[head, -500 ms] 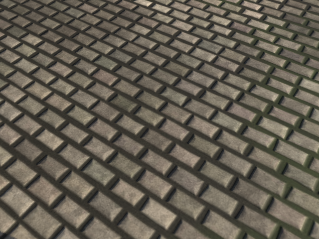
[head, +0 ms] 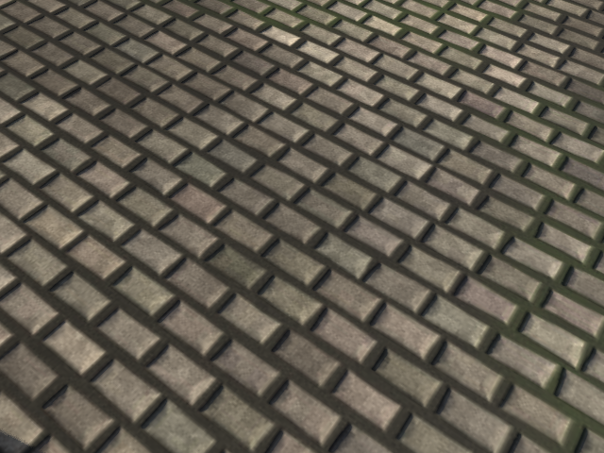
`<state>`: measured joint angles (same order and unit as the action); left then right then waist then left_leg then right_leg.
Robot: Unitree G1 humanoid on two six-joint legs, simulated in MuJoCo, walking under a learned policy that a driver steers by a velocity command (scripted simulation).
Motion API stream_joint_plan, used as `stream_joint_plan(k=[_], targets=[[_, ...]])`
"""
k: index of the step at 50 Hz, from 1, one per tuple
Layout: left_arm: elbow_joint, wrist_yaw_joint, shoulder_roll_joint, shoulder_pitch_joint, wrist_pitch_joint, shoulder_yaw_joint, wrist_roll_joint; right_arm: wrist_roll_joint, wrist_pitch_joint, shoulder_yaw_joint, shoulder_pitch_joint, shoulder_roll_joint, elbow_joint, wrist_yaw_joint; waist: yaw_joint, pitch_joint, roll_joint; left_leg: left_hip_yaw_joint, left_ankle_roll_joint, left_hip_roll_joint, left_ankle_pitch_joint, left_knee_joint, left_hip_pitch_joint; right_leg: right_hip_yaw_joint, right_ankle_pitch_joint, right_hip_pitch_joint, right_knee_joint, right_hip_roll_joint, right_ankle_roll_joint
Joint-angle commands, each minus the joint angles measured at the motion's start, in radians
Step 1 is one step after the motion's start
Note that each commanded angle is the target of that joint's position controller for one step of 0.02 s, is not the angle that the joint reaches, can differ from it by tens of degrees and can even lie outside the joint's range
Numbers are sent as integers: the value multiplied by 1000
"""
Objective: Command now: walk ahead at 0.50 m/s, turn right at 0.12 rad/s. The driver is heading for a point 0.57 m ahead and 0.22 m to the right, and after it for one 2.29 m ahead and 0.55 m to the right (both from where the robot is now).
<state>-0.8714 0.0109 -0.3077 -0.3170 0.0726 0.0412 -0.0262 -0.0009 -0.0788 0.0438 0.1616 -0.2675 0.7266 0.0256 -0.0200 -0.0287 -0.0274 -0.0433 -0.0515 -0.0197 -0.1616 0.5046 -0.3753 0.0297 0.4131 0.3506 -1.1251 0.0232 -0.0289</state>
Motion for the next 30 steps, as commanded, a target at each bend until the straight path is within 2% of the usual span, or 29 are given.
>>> stream_joint_plan(k=[1,3,6,9,11,15,17,18,19,20,21,22,23,24,25,26,27,28,30], targets=[[78,-1,-99,30,9,29,1,13,-15,30,68,-102,-21,-4,32,63,123,320,-168,270,24,-308,279,55,-110,287,-21,112,4],[67,-5,-61,6,-16,24,-1,12,-32,35,62,-108,-2,-3,12,44,118,232,-175,265,94,-357,214,64,-152,259,10,113,21],[89,-11,-52,68,-27,27,4,20,-40,44,79,-130,30,-14,18,5,87,126,-168,262,174,-391,221,95,-289,334,119,104,42],[108,3,-37,134,-19,25,8,17,-37,44,75,-140,46,-24,36,-11,84,7,-131,228,218,-401,237,60,-466,313,302,87,40],[132,14,-18,206,-15,16,10,12,-33,46,99,-152,63,-31,67,-31,72,-39,-118,230,219,-410,255,15,-528,291,399,78,33],[193,36,-12,307,-16,11,8,-3,-6,56,164,-172,107,-36,104,-63,59,-78,-107,282,287,-359,421,-20,-468,354,501,67,0],[220,49,-23,319,-17,16,8,-11,13,62,162,-187,114,-40,90,-57,73,-97,-90,304,439,-290,491,-54,-370,350,521,47,-27],[227,54,-36,301,-19,23,8,-13,21,66,148,-200,110,-45,70,-34,89,-113,-77,305,604,-231,508,-84,-317,303,522,20,-45],[226,55,-56,257,-22,34,9,-14,30,70,138,-214,105,-52,40,6,112,-127,-64,302,782,-144,517,-117,-262,227,513,-16,-66],[206,54,-89,153,-25,54,7,-13,41,72,126,-221,100,-58,-20,68,118,-146,-47,286,898,6,497,-141,-239,91,523,-58,-91],[166,42,-145,-9,-27,87,4,-14,44,67,116,-213,92,-64,-106,151,89,-169,-11,243,841,228,385,-120,-296,-158,587,-88,-132],[144,17,-242,-138,-39,116,1,18,31,42,151,-150,67,-62,-127,256,-87,-174,33,178,373,556,108,179,-343,-466,588,105,-205],[175,19,-284,-82,-30,114,-4,20,-5,7,209,-48,22,-42,-29,373,-260,-6,87,-54,-412,880,-295,765,-151,-751,758,315,-418],[181,22,-197,-96,-23,90,2,-17,-45,27,101,-148,15,-22,-103,372,-117,157,58,9,-386,917,-405,745,-96,-749,827,304,-373],[182,19,-154,-65,-15,79,9,-43,-65,30,24,-162,-14,-14,-99,239,-73,141,33,52,-305,871,-441,590,-147,-636,828,267,-328],[189,20,-135,-3,-9,72,10,-29,-72,27,12,-145,-11,-20,-47,145,31,136,31,96,-233,766,-399,477,-257,-475,835,221,-293],[203,16,-100,53,-7,62,12,-3,-66,36,9,-157,-3,-27,-14,105,34,132,40,124,-195,677,-335,398,-359,-363,848,187,-275],[220,11,-91,81,-8,57,24,6,-54,40,25,-156,-1,-26,15,85,8,134,50,135,-170,647,-274,365,-422,-281,871,165,-274],[227,3,-105,88,-6,61,20,15,-33,38,47,-133,-3,-27,38,71,1,116,84,133,-145,566,-236,319,-506,-195,899,147,-283]])
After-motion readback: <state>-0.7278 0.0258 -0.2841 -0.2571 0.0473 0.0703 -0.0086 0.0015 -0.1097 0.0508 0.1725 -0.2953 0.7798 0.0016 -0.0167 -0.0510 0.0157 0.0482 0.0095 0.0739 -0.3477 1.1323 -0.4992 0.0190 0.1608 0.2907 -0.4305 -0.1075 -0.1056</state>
